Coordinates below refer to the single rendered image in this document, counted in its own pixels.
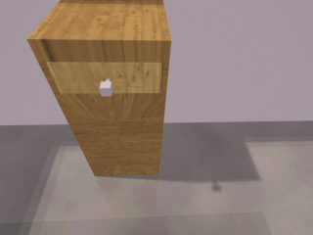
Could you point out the handle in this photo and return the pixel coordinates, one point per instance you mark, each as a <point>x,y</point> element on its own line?
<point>106,88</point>

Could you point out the drawer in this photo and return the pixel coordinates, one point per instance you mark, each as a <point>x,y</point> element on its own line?
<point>126,77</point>

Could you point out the cabinet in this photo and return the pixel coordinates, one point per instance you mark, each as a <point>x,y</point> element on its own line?
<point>119,134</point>

